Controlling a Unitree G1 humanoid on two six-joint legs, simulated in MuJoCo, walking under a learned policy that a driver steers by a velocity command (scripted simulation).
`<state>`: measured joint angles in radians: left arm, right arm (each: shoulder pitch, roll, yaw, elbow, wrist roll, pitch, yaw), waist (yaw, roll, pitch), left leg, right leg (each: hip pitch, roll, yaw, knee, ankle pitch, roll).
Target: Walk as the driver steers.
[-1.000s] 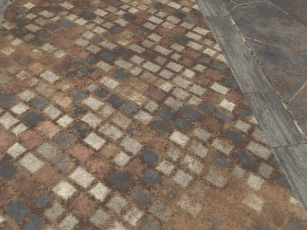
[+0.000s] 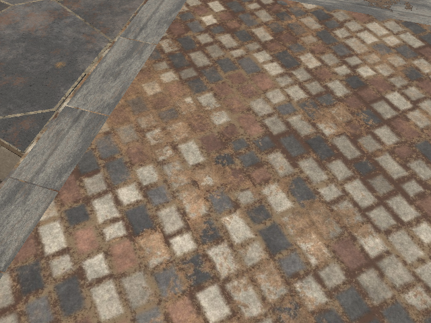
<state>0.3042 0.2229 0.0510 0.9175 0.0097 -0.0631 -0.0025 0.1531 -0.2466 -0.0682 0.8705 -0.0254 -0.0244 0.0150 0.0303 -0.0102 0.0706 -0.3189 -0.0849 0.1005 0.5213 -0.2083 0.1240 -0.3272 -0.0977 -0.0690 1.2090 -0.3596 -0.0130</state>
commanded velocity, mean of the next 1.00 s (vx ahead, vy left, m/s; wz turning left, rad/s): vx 0.50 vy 0.00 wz -0.29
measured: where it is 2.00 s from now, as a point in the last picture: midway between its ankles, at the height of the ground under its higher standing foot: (306, 167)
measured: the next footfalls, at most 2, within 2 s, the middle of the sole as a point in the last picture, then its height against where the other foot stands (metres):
right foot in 0.46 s outside the picture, level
left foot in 0.96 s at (244, 238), level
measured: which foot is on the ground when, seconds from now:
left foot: down 0.00-0.46, up 0.48-0.94, down 0.96-1.00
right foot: up 0.00-0.44, down 0.46-0.98, up 1.00-1.00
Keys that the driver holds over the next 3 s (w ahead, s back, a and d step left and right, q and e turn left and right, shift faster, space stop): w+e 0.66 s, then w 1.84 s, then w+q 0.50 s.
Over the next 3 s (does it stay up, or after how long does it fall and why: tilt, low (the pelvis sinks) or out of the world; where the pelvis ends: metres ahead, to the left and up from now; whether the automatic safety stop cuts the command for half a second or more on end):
stays up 1.51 -0.52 0.01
